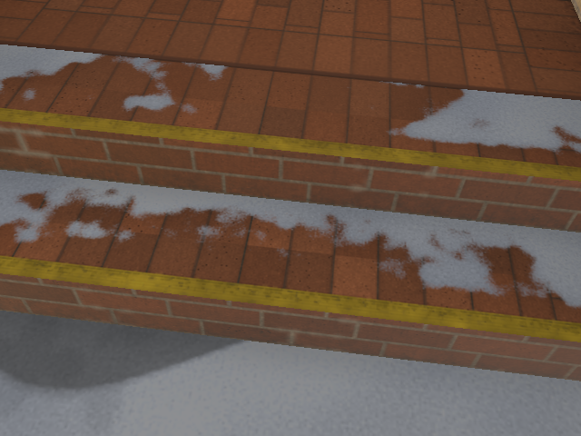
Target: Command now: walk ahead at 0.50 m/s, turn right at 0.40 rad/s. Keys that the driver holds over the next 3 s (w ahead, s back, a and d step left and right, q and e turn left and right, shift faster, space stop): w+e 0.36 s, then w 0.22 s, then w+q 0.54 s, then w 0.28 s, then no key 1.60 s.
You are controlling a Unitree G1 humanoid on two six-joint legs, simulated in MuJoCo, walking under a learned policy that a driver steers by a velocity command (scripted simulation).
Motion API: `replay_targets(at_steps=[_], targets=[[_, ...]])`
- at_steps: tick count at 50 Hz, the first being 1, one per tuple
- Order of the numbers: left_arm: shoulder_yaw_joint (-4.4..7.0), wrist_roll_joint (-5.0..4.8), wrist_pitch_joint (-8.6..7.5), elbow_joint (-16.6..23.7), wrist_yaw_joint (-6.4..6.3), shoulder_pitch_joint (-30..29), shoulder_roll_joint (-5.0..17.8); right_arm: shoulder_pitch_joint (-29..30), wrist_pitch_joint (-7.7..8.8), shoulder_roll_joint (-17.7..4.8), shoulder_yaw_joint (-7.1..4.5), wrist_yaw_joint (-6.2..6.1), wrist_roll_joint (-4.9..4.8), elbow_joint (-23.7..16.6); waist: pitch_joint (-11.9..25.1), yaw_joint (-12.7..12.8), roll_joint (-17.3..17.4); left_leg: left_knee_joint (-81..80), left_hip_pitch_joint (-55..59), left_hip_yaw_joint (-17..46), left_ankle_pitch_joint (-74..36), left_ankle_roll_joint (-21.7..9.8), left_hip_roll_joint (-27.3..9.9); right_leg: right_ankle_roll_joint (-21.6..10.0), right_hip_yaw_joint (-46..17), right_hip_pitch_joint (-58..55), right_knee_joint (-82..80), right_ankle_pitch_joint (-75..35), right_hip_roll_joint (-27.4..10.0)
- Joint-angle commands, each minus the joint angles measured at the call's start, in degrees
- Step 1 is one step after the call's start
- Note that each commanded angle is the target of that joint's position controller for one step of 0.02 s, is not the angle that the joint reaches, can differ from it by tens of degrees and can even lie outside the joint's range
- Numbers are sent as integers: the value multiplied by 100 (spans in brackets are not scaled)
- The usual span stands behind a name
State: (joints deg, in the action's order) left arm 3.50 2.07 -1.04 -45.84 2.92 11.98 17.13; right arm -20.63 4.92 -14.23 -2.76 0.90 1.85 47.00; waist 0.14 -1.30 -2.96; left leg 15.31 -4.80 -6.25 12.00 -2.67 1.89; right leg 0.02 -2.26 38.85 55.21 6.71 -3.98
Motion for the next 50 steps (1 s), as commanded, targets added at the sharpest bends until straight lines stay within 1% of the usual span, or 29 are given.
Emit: replay_targets(at_steps=[1,4,7,9,10,11,12,13,14,15,16,17,19,21,25,29,30,32,34,35,36,37,38,40,42,45,48,49,50], targets=[[-32,-36,-4,351,108,-329,115,310,128,-714,-163,-28,-15,-294,-304,90,795,-823,-371,245,-1664,-577,-1374,-65,168,-354,-839,-782,-51],[-69,-5,-5,563,154,-888,125,15,102,-857,-218,-111,-32,-74,-474,-59,722,-843,163,109,-1544,-521,-1592,-235,386,-411,-1602,-675,-48],[-44,26,-13,669,174,-1062,227,-200,23,-894,-228,-150,-16,125,-497,-105,733,-329,838,-103,-2470,-411,-1734,-508,645,-496,-2037,0,129],[3,57,-20,619,118,-735,297,-228,-47,-1060,-249,-172,2,204,-185,51,827,682,1084,-345,-4358,-328,-1716,-764,946,-1122,-2180,676,547],[62,97,-63,459,66,-130,376,-246,-97,-1113,-243,-184,-9,235,183,317,751,1716,990,-524,-4897,-276,-1628,-931,1024,-1877,-2442,761,824],[191,159,-112,133,-9,952,637,-219,-122,-1076,-202,-203,-16,169,804,769,450,3170,189,-632,-4211,-124,-1460,-1201,584,-3359,-2694,738,689],[425,142,-120,120,-115,1547,1427,-385,-61,-586,-46,-122,-159,-261,1562,821,-890,5438,-2170,-784,-1554,253,-760,-2025,-2150,-5379,-2898,1101,-1025],[436,-96,-68,153,-141,1351,1486,22,-23,-784,-115,-92,-23,-326,1794,743,-817,6310,-3290,311,1840,342,35,-2304,-4135,-5669,-3826,416,-1649],[421,-169,-31,91,-171,1147,1404,498,-4,-882,-125,-53,-9,-417,1076,733,-199,6288,-3692,851,1361,254,-385,-2125,-3109,-5240,-3789,201,-1388],[340,-182,-24,63,-204,874,1078,543,45,-771,-68,-36,-60,-408,445,528,121,5795,-3567,820,881,220,-628,-1924,-2458,-4443,-3862,-204,-1201],[267,-188,-28,76,-227,634,843,517,28,-733,-65,-46,-31,-354,69,307,298,5256,-3250,814,714,225,-786,-1678,-1987,-3818,-3995,-674,-902],[211,-226,-46,64,-241,422,689,430,-57,-718,-56,-57,74,-331,-64,108,209,4944,-2896,811,640,295,-847,-1545,-1634,-3365,-4094,-1060,-651],[174,-214,-149,74,-216,354,627,185,-229,-629,-30,-23,151,-209,105,-32,76,4728,-2527,704,540,403,-798,-1559,-1299,-3108,-4172,-1604,-454],[189,-179,-224,-12,-204,448,707,334,-279,-565,-9,10,110,-214,28,-25,39,4303,-2546,588,246,477,-784,-1540,-1062,-2936,-4331,-1690,-354],[152,-172,-282,-243,-221,766,683,1245,-224,-458,47,31,77,-413,-240,266,-64,2998,-2734,483,-686,518,-775,-1281,-826,-3123,-4494,-1750,-223],[138,-131,-337,-413,-266,991,697,1637,-152,-374,111,11,-12,-460,-73,465,-155,2220,-2301,325,-1138,385,-506,-1122,-704,-3515,-4223,-2378,-347],[126,-85,-342,-463,-279,986,662,1521,-166,-375,115,-23,-47,-393,-14,413,-308,2298,-2152,295,-885,299,-478,-1123,-701,-3598,-4154,-2243,-430],[116,-70,-381,-449,-323,753,685,1413,-152,-542,63,-67,-31,-359,-115,246,-169,2061,-1753,292,-525,93,-332,-1027,-662,-3627,-3911,-3024,-536],[120,-73,-367,-521,-360,602,745,503,-77,-629,-14,-130,14,-45,196,-225,8,1402,-916,190,-405,-159,10,-855,-398,-3905,-2683,-4518,-390],[95,-86,-374,-538,-358,553,725,-309,-25,-709,-76,-163,38,233,448,-591,136,988,-69,278,-643,-277,-6,-741,-196,-3596,-1631,-4216,-160],[-27,-60,-407,-362,-368,562,353,-1094,-2,-1208,-181,-224,119,395,744,-741,978,703,807,1892,-1189,-593,-1262,-559,199,-2588,216,-2153,284],[-119,-89,-390,-385,-300,1552,-137,-950,-78,-1722,-325,-168,43,529,981,34,2268,144,1586,4311,-1700,-1509,-2358,-374,335,-875,1610,2208,1126],[-85,118,-333,-499,-328,1153,280,-353,-132,-1176,-248,-49,-88,417,473,48,884,-47,990,4307,36,-1558,-2152,-428,-142,-466,2010,1966,630],[-52,108,-362,-283,-222,294,374,393,-177,-639,-114,2,-95,247,-268,97,435,-393,-77,3274,763,-1358,-1603,-330,-91,-248,1949,1054,227],[-123,137,-263,-171,-158,222,133,148,-161,-495,-70,-83,-123,427,-203,166,699,-314,-300,2737,-504,-1292,-1236,-102,129,-209,2510,785,215],[-186,170,-133,52,-194,118,-88,-90,-97,-646,-111,-119,-142,497,58,248,477,108,-453,2247,-2215,-1411,-1062,91,287,334,3309,798,206],[-214,178,-55,396,-217,-414,-109,-377,-126,-676,-116,-203,-123,520,-12,110,509,72,-416,2381,-1728,-1385,-932,219,362,1022,3165,629,53],[-271,119,-9,430,-266,-542,-377,-743,-133,-582,-104,-241,-83,615,112,-94,996,169,-160,2646,-1485,-1621,-981,221,609,1611,4517,1116,242],[-284,122,17,644,-304,-814,-365,-970,-130,-585,-103,-264,-102,654,19,-174,882,158,127,2972,-856,-1755,-1100,207,449,2434,5040,1357,124]])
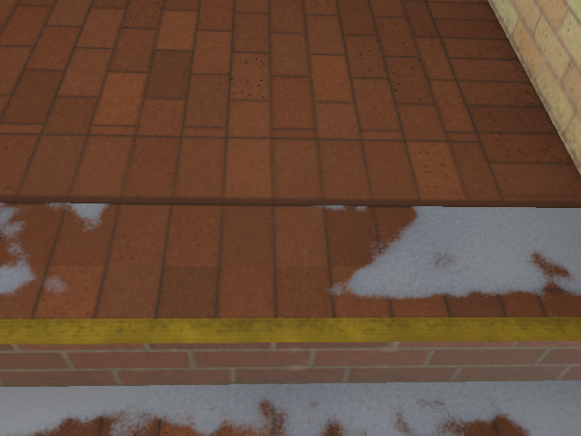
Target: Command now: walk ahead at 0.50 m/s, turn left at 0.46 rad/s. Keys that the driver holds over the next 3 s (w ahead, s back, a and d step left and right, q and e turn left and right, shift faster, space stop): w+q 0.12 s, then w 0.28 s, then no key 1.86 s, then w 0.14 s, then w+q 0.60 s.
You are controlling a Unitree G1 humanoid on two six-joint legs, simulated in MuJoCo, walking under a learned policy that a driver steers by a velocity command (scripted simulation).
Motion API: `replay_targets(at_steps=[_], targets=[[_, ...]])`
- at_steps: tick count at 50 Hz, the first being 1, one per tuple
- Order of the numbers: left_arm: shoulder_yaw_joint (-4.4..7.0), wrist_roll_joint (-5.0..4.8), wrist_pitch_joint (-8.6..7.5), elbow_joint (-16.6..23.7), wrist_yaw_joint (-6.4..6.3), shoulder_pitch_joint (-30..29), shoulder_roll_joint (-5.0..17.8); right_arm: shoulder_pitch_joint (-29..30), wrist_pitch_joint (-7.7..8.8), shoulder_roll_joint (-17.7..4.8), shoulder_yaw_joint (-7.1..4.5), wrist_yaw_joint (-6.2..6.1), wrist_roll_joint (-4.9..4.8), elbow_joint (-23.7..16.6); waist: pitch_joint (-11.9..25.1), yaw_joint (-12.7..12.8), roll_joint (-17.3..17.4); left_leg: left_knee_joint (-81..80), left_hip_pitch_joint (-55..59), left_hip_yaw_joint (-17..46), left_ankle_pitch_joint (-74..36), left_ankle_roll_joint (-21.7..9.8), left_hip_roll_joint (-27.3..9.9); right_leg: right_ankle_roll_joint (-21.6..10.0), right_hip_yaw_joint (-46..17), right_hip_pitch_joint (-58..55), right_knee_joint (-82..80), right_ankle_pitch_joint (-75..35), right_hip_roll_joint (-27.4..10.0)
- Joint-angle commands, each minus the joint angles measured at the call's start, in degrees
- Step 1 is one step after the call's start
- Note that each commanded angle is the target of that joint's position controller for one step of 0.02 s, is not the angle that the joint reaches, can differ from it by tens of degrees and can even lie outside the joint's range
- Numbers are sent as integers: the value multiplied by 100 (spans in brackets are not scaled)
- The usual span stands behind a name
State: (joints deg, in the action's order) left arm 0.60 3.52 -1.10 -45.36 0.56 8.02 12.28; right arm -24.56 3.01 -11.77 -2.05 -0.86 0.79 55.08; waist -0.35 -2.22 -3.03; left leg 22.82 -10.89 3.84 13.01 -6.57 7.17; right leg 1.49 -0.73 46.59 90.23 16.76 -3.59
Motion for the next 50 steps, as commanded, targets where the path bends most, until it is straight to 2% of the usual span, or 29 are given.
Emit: replay_targets(at_steps=[1,4,8,11,13,14,15,16,17,19,20,21,22,24,26,32,34,35,37,38,40,42,43,44,45,46,47,49,50], targets=[[-4,-15,26,808,-91,-757,125,-752,70,-835,-172,-109,-9,-105,-80,-150,726,-650,958,2240,-286,-1416,-1734,29,206,2391,1828,572,3],[-270,65,-60,1739,-213,-2186,-323,-1370,178,-789,-121,-144,99,155,-560,-529,900,-661,2065,2909,68,-1342,-2224,-341,-146,5195,3980,2186,-28],[-495,13,-42,2504,-175,-2625,-408,-841,94,-735,1,-158,-47,355,-750,-209,551,-1851,123,1933,213,-751,-1531,-392,417,3335,1438,1869,-79],[-484,-108,164,2200,-127,-1389,-473,-28,-16,-808,-26,-234,-197,-124,449,392,623,-2181,-709,599,-4800,-575,-1393,-656,909,-1155,-1218,1055,247],[-66,-279,130,1413,-207,1004,146,-64,152,-1668,-307,-113,-367,-128,2069,1433,1427,11,237,495,-9525,-404,-1763,-720,651,-3495,-1785,615,784],[149,-109,75,1130,-205,1653,598,131,250,-1728,-407,-29,-374,-162,2272,1733,928,1685,471,448,-9146,-223,-1627,-799,105,-3798,-2799,1007,762],[310,72,38,718,-281,2097,1248,200,328,-1080,-333,174,-348,-408,2133,1508,-1248,3817,-1027,470,-4961,103,-615,-1305,-2695,-4213,-4894,1111,-530],[426,-145,172,603,-330,1791,1533,-205,315,-544,-280,358,57,-557,2556,1048,-2390,6225,-1784,906,-263,201,422,-1656,-5742,-4127,-7038,1517,-1401],[367,-260,196,639,-288,829,1046,-191,214,-208,-241,405,313,-623,1842,503,-1155,7617,-2555,1231,-278,147,85,-1723,-5948,-3271,-7088,3343,-1437],[181,-207,58,39,-250,280,87,777,106,282,-17,264,396,-1216,-206,92,179,8293,-3914,541,-342,-56,-336,-1456,-4197,-1662,-6604,4228,-1118],[-84,49,-212,-140,89,476,-357,1017,72,-65,155,469,45,-1025,-567,588,-25,8932,-4738,1738,-1225,-477,-65,-1833,-3605,-1465,-6474,2766,-847],[-107,131,-296,-507,195,506,-625,722,69,36,177,524,21,-1019,-286,174,111,8948,-5007,1798,-1694,-802,-140,-1644,-3197,-1625,-6694,1607,-823],[-104,205,-329,-693,247,433,-599,478,69,114,234,539,49,-1048,-88,-77,278,9027,-5231,1847,-1993,-809,-168,-1497,-2923,-1705,-6878,640,-844],[28,62,-409,-821,337,308,-128,629,-1,-341,209,635,79,-1141,217,-217,344,8698,-5725,1157,-1426,-576,-290,-1524,-1589,-2267,-7020,-123,-694],[-78,243,-520,-947,326,440,-239,902,-8,-320,202,584,31,-1118,348,-276,147,8798,-5623,621,-1413,-398,-489,-1313,-630,-2059,-7156,-944,-380],[-247,528,-435,-1654,209,2500,-219,2774,12,239,598,301,-26,-1716,280,459,-21,9790,-8254,3,361,-462,-671,-1390,-614,-4501,-7346,-2173,-725],[-282,456,-427,-1716,260,2978,-46,3769,-110,51,618,322,25,-2180,447,688,126,7967,-7677,-671,-667,-253,-1027,-1334,-481,-4293,-7672,-2070,-687],[-290,424,-417,-1771,279,3267,21,3894,-227,191,658,371,61,-2266,439,723,-324,7916,-7616,-827,-923,-151,-1082,-1376,-507,-4369,-7785,-2359,-745],[-291,178,-406,-1575,514,2926,75,4418,-527,312,735,537,188,-2281,202,632,-260,6983,-6563,-1092,347,-162,-1118,-1355,-373,-3671,-8407,-2877,-1081],[-287,-73,-542,-1283,523,2353,157,3882,-502,303,662,607,325,-2035,238,181,-375,6481,-5294,-1279,299,-98,-1042,-1185,52,-3412,-8330,-4197,-953],[-157,-217,-792,-1192,466,2397,743,3624,-415,62,538,641,186,-1908,565,-82,-521,5585,-3751,-1426,261,93,-566,-1054,235,-3678,-7877,-7622,-1013],[87,-384,-788,-1145,539,2238,1264,2883,-231,-238,425,607,177,-1528,790,-420,-703,4091,-2907,-1237,-146,-187,-386,-627,176,-4647,-7042,-9263,-1073],[120,-162,-784,-1137,571,2795,995,2218,-231,-497,415,535,117,-1233,2152,-177,-76,4415,-695,-8,-2876,-938,-833,-296,-14,-3580,-6181,-9100,-818],[83,-114,-747,-982,587,2832,647,1232,-299,-722,316,512,175,-986,2975,-388,880,2837,745,1860,-2183,-1431,-1444,-171,-286,-2391,-5097,-6089,-3],[164,-158,-544,-1002,659,2094,373,4,-358,-910,172,526,391,-661,2999,-963,1843,906,960,3845,-331,-1788,-2198,-101,-642,-1321,-2602,-351,968],[348,-346,-439,-1032,634,1977,490,52,-125,-1244,-61,448,360,-580,2377,-880,1483,452,-91,4448,627,-1663,-2262,-210,-1507,-752,197,-315,1065],[367,-265,-428,-1008,520,1882,430,786,86,-1222,-38,361,221,-541,1720,-497,1112,456,-962,3799,1531,-1315,-2086,-197,-1649,-280,994,-516,834],[149,15,-429,-916,303,1498,40,1859,259,-384,168,309,56,-309,1088,114,-10,584,-1872,2785,1820,-1082,-1902,-218,-1277,42,980,-696,533],[41,27,-376,-823,222,1220,-87,2193,261,109,303,278,95,-229,1162,292,-5,366,-2076,2462,1232,-999,-1812,-364,-1209,-52,1069,-671,408]])
Over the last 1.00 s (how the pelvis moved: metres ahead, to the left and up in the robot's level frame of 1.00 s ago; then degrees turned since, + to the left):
0.51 -0.08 -0.01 -8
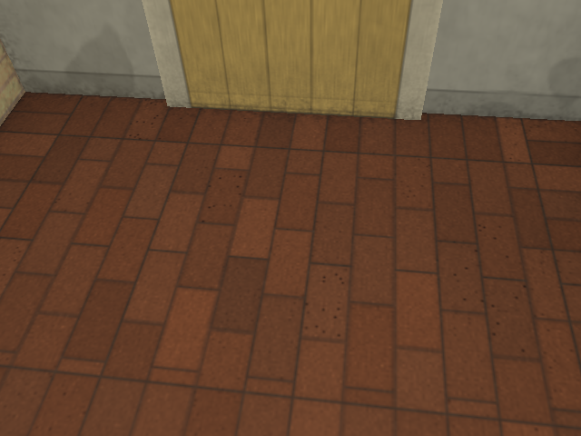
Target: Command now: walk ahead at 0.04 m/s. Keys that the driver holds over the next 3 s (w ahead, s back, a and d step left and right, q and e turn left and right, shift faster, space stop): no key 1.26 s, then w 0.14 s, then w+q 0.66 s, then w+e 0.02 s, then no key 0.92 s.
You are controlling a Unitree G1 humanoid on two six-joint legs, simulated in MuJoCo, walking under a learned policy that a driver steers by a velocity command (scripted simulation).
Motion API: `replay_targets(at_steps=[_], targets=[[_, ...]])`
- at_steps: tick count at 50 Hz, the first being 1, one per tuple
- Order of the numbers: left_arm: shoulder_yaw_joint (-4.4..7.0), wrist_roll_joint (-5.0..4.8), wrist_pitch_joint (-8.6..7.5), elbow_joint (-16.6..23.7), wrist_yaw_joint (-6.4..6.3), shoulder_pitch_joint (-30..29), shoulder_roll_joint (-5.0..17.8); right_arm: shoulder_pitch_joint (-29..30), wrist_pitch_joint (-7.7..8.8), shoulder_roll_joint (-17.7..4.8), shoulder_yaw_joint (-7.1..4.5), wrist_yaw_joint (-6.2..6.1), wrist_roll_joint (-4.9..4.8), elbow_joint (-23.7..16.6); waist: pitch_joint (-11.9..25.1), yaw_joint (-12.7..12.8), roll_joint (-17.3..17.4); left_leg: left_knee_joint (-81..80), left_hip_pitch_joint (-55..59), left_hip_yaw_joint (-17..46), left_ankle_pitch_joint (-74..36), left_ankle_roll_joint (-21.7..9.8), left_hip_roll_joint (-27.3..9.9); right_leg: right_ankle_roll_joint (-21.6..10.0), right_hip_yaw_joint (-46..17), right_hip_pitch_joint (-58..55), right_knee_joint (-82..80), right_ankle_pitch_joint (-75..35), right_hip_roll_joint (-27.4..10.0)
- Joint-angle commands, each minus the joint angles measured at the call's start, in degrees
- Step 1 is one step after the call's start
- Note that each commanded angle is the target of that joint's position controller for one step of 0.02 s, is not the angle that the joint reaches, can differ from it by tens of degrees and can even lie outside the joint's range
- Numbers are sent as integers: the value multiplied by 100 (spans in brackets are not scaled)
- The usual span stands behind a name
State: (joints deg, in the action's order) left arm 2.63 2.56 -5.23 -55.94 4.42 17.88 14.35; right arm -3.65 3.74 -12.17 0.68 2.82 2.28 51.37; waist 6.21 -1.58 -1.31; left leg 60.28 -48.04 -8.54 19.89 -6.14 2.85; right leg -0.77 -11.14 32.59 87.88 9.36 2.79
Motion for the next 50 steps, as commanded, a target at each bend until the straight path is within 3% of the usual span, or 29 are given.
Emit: replay_targets(at_steps=[1,2,3,4,5,6,7,8,9,11,13,14,15,16,17,18,22,26,35,37,50], targets=[[-197,84,85,255,-240,164,-329,457,240,415,119,-136,-87,101,454,442,-131,-3450,1410,3287,-256,-939,-1313,-147,-144,1347,1170,263,-386],[-208,45,93,259,-293,35,-287,720,323,483,149,-199,-128,43,457,564,-167,-3456,1283,2733,-927,-769,-1155,-82,-134,1298,761,664,-488],[-325,-365,185,857,-431,-120,-233,-325,256,456,165,-222,-79,347,147,506,-87,-3269,1429,2491,-1803,-826,-1320,-159,255,1034,1279,580,-337],[-357,-402,220,891,-484,-127,-233,-517,225,393,173,-245,-44,467,99,589,-61,-3333,1492,2179,-2027,-793,-1216,-212,162,1224,1118,512,-347],[-416,-347,261,981,-509,-103,-311,-397,161,477,225,-306,-23,336,116,716,-105,-3325,1403,1869,-2178,-698,-1117,-161,-16,957,375,317,-465],[-463,-303,301,1060,-578,-14,-276,-267,87,100,143,-353,-89,257,32,846,300,-3629,1647,1297,-2594,-691,-961,-67,343,733,-1060,819,-505],[-492,-269,325,1138,-647,-225,-144,-324,23,-280,19,-413,-147,203,42,751,397,-3835,1818,999,-2665,-626,-846,33,789,364,-2442,1244,-505],[-464,-284,343,991,-636,-395,-29,-262,44,-435,-32,-391,-81,52,397,557,293,-4204,1800,975,-2543,-599,-886,73,1095,-564,-3257,1200,-534],[-422,-302,368,893,-631,-416,74,-323,102,-708,-133,-381,-52,-2,380,429,396,-4396,1785,1175,-2216,-699,-1073,185,1123,-948,-3543,920,-604],[-333,-318,441,748,-605,-387,206,-503,59,-861,-233,-386,-189,35,167,232,563,-4381,2120,1433,-1043,-764,-1274,220,1132,-1243,-4530,505,-602],[-238,-279,466,619,-603,-445,263,-769,-68,-604,-206,-349,-263,162,-171,199,510,-4113,2183,1431,79,-530,-1105,1,1243,-1642,-5934,74,-436],[-176,-165,483,550,-585,-350,408,-953,-99,-402,-175,-329,-234,270,-249,175,398,-3883,1976,1413,526,-300,-969,-149,895,-1990,-6150,-6,-666],[-158,-62,482,580,-560,-275,539,-982,-130,-212,-148,-310,-189,277,-418,67,35,-3179,1697,1113,538,-61,-628,-364,254,-2039,-6595,307,-1145],[-100,-101,529,628,-612,-645,677,-1413,-163,170,-79,-321,-196,386,-400,-303,-933,-3064,1927,682,46,202,-318,-772,-286,-1491,-7109,1795,-1443],[-123,-136,503,625,-596,-745,373,-1337,-219,-5,-122,-400,-152,450,-505,-153,-812,-3058,2529,747,-288,306,-336,-781,-401,-951,-7445,2674,-1343],[-136,-156,479,557,-593,-860,248,-1209,-254,-122,-165,-435,-143,444,-621,-136,-754,-3211,2763,765,-434,348,-362,-641,-272,-823,-7502,2655,-1190],[-90,-229,358,330,-615,-812,243,-1156,-264,-358,-267,-458,-144,607,-492,-9,-80,-3790,3121,826,-606,358,-506,-350,349,-1378,-7127,1216,-759],[-92,-193,392,138,-606,-554,166,-1133,-237,-355,-278,-442,-189,732,-419,121,163,-3986,3252,864,-906,314,-572,-387,660,-1895,-6905,229,-603],[-109,-199,440,-61,-552,-378,208,-1265,-278,-458,-263,-427,-210,884,-401,143,158,-3968,3634,841,-1679,293,-603,-411,886,-2361,-6700,-1063,-541],[-114,-238,457,-134,-563,-318,186,-1311,-319,-428,-240,-434,-190,903,-443,142,134,-3921,3688,817,-1828,300,-603,-384,914,-2400,-6679,-1262,-536],[-116,-233,536,-303,-603,-296,169,-1475,-366,-377,-205,-463,-190,1002,-703,152,143,-4050,3704,797,-1675,325,-594,-336,961,-2426,-6759,-969,-503]])
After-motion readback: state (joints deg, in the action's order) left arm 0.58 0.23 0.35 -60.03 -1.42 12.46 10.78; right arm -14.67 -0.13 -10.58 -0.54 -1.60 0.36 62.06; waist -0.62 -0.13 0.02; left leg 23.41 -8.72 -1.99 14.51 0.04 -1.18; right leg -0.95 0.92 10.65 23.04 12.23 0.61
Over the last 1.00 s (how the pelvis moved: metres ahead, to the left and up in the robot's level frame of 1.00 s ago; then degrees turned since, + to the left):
0.53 0.01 0.26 9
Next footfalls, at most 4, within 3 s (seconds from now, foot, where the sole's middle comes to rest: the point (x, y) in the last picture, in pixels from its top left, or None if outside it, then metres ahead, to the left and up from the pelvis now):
0.30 right None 0.17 -0.15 -0.69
1.94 left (247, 425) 0.51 0.13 -0.69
2.40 right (287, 305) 0.80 0.04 -0.69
2.68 left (206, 375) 0.63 0.22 -0.69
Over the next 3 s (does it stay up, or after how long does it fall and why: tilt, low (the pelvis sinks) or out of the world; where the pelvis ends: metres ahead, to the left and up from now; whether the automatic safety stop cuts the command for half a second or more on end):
stays up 0.68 0.11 0.08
